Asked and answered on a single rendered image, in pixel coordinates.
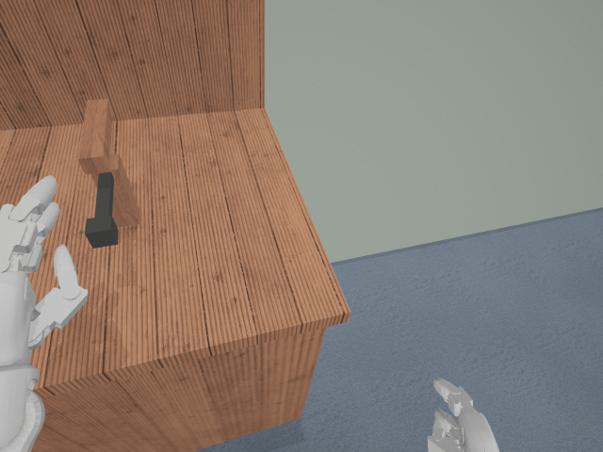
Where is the tap lever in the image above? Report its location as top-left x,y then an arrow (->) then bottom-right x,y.
85,172 -> 119,249

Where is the robot left hand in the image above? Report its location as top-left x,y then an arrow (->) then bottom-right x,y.
0,175 -> 88,366

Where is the robot right hand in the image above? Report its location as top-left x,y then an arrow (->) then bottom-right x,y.
428,377 -> 499,452

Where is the counter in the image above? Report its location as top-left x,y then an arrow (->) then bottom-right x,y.
0,0 -> 350,452

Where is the left robot forearm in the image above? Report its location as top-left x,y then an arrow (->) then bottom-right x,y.
0,364 -> 45,452

